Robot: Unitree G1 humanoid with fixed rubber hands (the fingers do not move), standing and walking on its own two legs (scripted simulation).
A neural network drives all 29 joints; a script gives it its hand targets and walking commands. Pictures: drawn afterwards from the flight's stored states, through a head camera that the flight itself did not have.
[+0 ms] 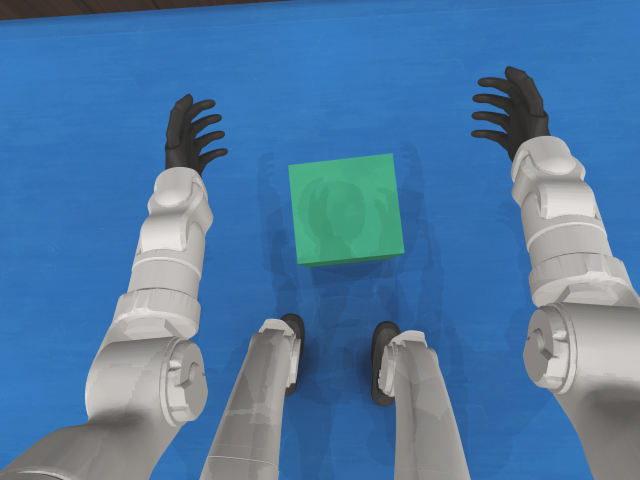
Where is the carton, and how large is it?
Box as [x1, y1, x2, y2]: [288, 153, 404, 266]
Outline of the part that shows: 392,153 288,165 297,263 306,266 317,266 390,258 404,252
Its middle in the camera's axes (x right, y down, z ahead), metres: +0.05 -0.06 +0.88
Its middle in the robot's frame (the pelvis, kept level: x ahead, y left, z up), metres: +0.46 +0.02 -0.52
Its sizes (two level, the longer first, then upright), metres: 0.210 0.200 0.250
